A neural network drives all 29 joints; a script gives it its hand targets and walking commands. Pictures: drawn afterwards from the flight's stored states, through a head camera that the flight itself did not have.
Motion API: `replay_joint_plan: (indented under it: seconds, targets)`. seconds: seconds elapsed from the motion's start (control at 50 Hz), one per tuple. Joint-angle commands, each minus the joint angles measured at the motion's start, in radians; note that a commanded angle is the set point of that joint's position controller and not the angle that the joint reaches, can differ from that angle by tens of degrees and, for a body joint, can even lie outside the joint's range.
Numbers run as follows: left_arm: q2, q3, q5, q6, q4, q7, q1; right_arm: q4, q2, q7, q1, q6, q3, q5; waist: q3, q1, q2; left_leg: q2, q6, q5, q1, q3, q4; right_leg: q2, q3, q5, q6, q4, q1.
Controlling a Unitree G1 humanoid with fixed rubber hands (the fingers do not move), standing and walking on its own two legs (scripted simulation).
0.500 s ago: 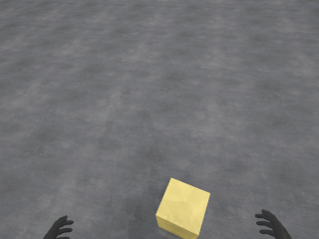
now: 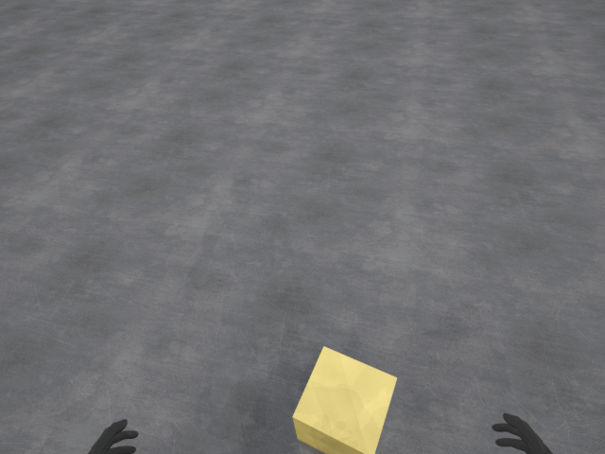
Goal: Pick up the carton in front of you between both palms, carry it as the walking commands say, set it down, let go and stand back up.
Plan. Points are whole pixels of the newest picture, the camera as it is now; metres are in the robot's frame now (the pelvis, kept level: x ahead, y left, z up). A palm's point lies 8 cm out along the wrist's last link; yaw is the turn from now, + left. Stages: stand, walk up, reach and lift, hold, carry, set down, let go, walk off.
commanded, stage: stand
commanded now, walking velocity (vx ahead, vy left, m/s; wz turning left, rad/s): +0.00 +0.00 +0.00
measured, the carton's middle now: (344, 410) +0.34 -0.07 -0.65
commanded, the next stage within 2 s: none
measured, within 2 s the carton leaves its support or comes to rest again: neither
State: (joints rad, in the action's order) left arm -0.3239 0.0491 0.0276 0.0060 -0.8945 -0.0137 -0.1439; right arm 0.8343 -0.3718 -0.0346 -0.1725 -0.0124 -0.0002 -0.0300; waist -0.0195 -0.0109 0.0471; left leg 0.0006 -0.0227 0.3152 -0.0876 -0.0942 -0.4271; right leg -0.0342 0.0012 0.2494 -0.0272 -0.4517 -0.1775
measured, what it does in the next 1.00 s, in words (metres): stands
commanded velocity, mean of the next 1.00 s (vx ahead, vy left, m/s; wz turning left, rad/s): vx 0.00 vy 0.00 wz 0.00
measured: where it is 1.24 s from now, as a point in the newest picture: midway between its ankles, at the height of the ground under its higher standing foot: outside the picture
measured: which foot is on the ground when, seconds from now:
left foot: down 0.00-1.00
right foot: down 0.00-1.00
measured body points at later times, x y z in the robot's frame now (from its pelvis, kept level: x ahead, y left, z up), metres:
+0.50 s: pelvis -0.02 +0.00 +0.00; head -0.02 -0.01 +0.45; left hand +0.08 +0.32 -0.10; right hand +0.09 -0.30 -0.12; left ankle -0.05 +0.14 -0.74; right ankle +0.00 -0.10 -0.74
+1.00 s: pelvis -0.02 +0.01 +0.01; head -0.02 +0.00 +0.46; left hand +0.08 +0.32 -0.10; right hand +0.08 -0.30 -0.12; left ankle -0.05 +0.14 -0.74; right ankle +0.00 -0.10 -0.74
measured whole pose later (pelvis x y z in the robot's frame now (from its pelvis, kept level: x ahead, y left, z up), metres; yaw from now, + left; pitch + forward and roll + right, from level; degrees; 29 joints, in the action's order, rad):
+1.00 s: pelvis -0.02 +0.01 +0.01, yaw +0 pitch -2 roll +0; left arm -0.37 0.02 0.01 0.00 -1.05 0.00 -0.11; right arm 0.99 -0.40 -0.02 -0.15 -0.02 -0.01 -0.02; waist -0.03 -0.01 0.03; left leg 0.01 -0.01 0.24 -0.06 -0.08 -0.34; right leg -0.02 -0.02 0.17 -0.01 -0.37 -0.16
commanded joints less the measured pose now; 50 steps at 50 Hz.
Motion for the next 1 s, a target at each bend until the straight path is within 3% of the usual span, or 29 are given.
replay_joint_plan:
  seconds: [0.0,0.36,0.98]
  targets:
    - [-0.171,0.035,-0.002,-0.011,0.032,-0.002,0.031,-0.036,-0.143,-0.003,0.022,-0.013,0.028,0.001,0.045,0.0,-0.039,-0.079,0.024,-0.281,-0.055,-0.041,0.055,0.121,-0.107,-0.284,0.003,0.066,0.081]
    - [-0.199,0.02,-0.008,-0.014,-0.054,0.005,0.054,0.05,-0.168,0.005,0.028,-0.017,0.018,0.003,0.012,-0.002,-0.04,-0.087,0.031,-0.189,-0.073,-0.052,0.114,0.128,-0.122,-0.166,0.002,0.118,0.08]
    - [-0.223,0.002,-0.017,-0.019,-0.118,0.006,0.072,0.117,-0.189,0.011,0.043,-0.018,0.018,0.01,0.022,0.0,-0.042,-0.097,0.035,-0.211,-0.052,-0.049,0.142,0.139,-0.13,-0.205,-0.003,0.135,0.084]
